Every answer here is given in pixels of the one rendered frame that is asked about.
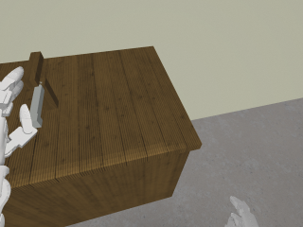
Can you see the robot left forearm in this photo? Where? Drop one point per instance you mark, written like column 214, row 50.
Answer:
column 5, row 190

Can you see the robot left hand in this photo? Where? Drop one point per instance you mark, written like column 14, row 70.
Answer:
column 10, row 88

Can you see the tap lever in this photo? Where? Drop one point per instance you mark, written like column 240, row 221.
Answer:
column 36, row 106

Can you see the robot right hand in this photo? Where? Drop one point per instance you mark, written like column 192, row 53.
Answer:
column 246, row 219

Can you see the counter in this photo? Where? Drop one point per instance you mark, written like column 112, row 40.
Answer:
column 115, row 135

